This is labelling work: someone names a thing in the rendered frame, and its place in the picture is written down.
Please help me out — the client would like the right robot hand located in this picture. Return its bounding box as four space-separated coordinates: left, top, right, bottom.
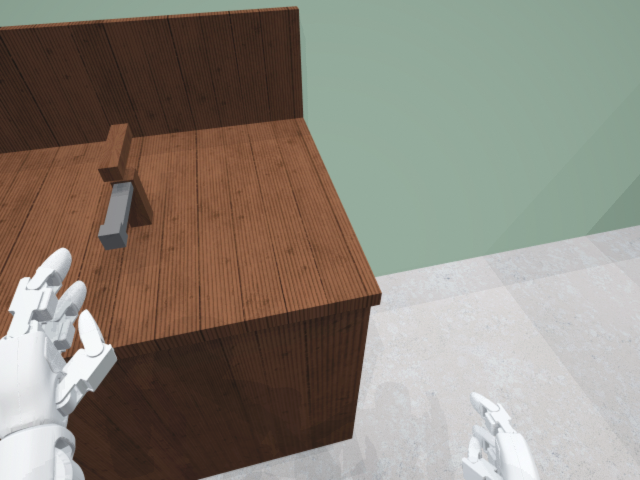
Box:
462 392 540 480

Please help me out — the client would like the robot left forearm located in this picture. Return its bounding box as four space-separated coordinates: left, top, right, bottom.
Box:
0 424 85 480

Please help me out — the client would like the tap lever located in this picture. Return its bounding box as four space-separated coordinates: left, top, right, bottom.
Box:
98 182 134 250

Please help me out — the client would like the left robot hand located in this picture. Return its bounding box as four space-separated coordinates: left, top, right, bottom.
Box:
0 248 117 440

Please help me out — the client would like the counter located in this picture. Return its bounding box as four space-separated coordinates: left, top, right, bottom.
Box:
0 6 382 480

